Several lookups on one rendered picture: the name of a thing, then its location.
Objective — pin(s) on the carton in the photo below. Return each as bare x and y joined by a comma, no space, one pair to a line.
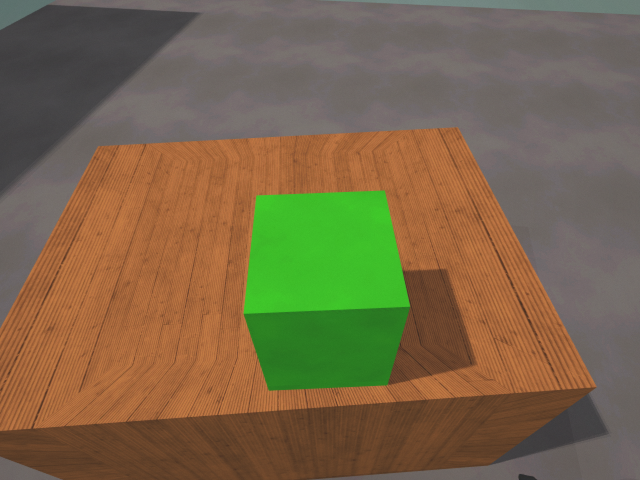
326,301

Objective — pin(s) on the pedestal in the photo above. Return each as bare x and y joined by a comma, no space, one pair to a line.
126,354

